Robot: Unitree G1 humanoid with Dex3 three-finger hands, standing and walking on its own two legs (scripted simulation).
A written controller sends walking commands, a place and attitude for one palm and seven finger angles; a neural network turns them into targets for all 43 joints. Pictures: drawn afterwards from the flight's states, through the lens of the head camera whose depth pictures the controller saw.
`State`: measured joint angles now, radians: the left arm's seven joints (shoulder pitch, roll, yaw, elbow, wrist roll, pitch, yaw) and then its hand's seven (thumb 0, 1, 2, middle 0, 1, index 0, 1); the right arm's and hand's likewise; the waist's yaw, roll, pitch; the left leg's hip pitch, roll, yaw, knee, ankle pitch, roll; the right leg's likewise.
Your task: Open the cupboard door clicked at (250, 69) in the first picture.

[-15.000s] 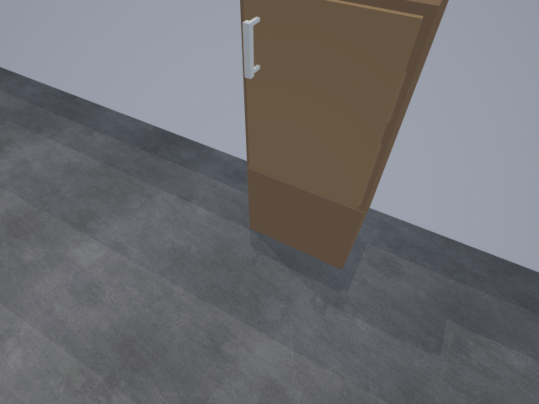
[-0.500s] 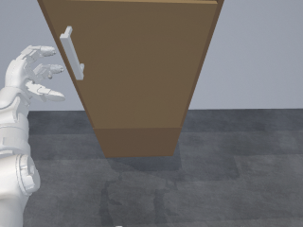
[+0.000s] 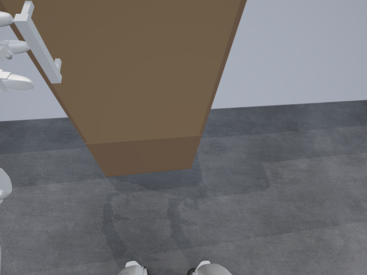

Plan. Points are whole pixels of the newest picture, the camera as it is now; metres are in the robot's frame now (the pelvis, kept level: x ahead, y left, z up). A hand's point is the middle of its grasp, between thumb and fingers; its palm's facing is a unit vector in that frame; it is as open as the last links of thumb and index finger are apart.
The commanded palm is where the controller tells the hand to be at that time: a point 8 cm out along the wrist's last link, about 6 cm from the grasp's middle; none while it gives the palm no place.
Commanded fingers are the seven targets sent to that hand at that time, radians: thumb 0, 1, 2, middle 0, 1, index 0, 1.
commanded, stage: move the hooked fingers beside the handle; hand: left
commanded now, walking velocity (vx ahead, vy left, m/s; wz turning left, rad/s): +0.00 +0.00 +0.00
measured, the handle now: (43, 46) +0.55 +0.23 +0.14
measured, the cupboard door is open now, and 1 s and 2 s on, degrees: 0 0 0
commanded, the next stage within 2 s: slide the fingers in behind the handle in 1.34 s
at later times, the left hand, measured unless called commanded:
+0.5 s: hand (7, 66) +0.49 +0.27 +0.14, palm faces +0.01 -1.00 +0.02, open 14.0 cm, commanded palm +0.47 +0.32 +0.14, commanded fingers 0.00 -0.50 0.30 -0.30 -1.20 -0.30 -1.20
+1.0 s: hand (13, 59) +0.50 +0.26 +0.15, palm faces +0.05 -1.00 -0.01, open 14.0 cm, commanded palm +0.48 +0.32 +0.14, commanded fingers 0.00 -0.50 0.30 -0.30 -1.20 -0.30 -1.20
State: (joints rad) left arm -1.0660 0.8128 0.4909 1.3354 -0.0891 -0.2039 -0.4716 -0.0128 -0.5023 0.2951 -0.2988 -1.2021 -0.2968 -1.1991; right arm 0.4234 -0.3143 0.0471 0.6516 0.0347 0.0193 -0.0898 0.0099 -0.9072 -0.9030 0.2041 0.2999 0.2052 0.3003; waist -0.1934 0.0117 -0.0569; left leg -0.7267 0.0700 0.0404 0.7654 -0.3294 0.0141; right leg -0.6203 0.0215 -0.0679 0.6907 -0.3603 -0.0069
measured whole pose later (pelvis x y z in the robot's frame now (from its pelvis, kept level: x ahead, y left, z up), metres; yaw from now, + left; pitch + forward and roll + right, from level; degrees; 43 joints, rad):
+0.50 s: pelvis +0.01 +0.02 +0.00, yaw +0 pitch +15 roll -3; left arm -0.91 0.65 0.45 1.17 -0.14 -0.20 -0.43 -0.01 -0.50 0.30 -0.30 -1.20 -0.30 -1.20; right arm 0.40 -0.27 0.04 0.62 0.02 0.06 -0.05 0.01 -0.91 -0.90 0.20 0.30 0.21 0.30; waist -0.13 0.03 -0.10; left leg -0.68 0.05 0.05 0.78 -0.37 0.04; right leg -0.56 0.00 -0.06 0.68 -0.38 0.02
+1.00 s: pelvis -0.01 +0.00 +0.00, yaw +0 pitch +16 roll -3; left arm -1.04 0.78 0.49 1.31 -0.08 -0.25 -0.41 -0.01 -0.50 0.30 -0.30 -1.20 -0.30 -1.20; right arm 0.44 -0.31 0.05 0.65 0.03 0.04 -0.08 0.01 -0.91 -0.90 0.20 0.30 0.21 0.30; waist -0.20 0.02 -0.06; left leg -0.75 0.08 0.03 0.80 -0.33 0.01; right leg -0.64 0.03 -0.07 0.73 -0.36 -0.01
